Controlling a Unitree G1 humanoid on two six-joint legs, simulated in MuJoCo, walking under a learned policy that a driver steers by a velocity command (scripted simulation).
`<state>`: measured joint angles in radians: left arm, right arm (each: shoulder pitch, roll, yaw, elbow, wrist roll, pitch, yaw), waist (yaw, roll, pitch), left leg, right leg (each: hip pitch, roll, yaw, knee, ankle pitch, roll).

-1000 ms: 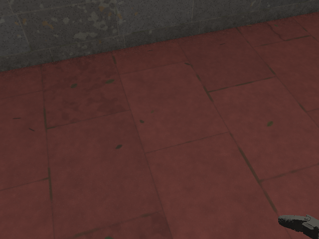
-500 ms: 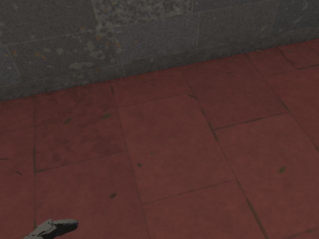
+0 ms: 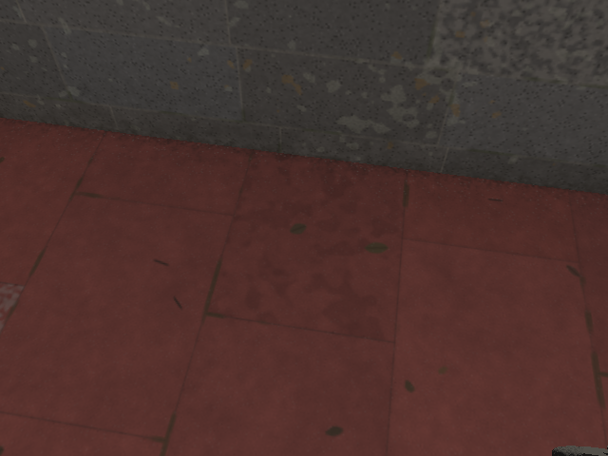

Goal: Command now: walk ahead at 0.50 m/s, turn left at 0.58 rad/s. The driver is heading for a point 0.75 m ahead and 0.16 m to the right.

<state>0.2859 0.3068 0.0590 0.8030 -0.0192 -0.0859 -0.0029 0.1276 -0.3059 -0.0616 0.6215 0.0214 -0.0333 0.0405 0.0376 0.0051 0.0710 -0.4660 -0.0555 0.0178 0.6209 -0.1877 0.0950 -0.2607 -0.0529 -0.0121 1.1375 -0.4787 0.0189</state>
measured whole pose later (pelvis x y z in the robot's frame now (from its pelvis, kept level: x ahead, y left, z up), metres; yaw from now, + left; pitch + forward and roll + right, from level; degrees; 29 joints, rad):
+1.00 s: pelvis +0.59 -0.05 +0.01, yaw -21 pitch +2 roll +1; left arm 0.29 0.33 0.07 0.72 -0.01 -0.04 0.01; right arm 0.10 -0.30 -0.03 0.67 -0.04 -0.12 0.00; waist 0.04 -0.03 0.04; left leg -0.42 -0.03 -0.03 0.50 -0.12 0.00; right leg -0.26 0.11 0.20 0.97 -0.54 0.00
